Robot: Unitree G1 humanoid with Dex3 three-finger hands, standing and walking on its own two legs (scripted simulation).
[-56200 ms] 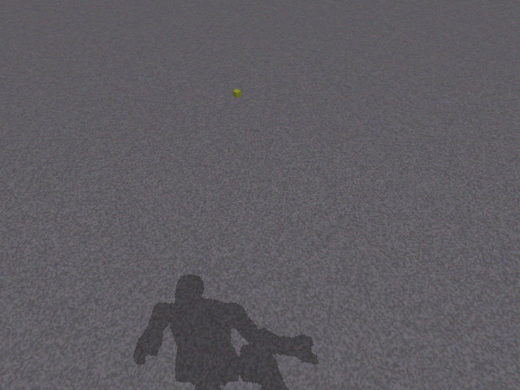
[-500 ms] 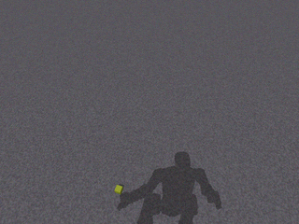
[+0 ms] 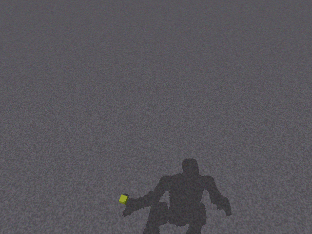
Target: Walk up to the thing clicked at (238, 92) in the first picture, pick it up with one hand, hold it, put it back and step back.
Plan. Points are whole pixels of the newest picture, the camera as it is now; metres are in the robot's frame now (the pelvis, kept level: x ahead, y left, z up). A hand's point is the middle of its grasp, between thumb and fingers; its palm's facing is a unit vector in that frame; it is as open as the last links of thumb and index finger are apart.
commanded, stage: stand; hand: left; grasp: from above
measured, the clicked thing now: (123, 199) +0.43 +0.24 -0.76
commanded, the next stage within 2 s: step back in 0.36 s
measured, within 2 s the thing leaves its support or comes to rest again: neither
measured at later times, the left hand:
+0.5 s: hand out of the picture +0.07 +0.26 -0.16, palm faces +0.01 -0.93 -0.36, open 7.4 cm
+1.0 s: hand out of the picture -0.06 +0.24 -0.15, palm faces -0.02 -0.91 -0.42, open 7.4 cm
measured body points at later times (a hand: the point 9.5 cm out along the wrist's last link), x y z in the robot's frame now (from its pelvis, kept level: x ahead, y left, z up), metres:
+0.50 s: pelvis -0.02 +0.00 -0.01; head +0.02 +0.00 +0.44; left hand +0.07 +0.31 -0.14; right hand +0.07 -0.31 -0.14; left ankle +0.01 +0.13 -0.75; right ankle -0.02 -0.14 -0.75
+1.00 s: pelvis -0.13 -0.02 -0.02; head -0.06 -0.05 +0.42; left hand -0.06 +0.29 -0.13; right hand -0.02 -0.33 -0.16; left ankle -0.13 +0.12 -0.67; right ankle -0.12 -0.13 -0.75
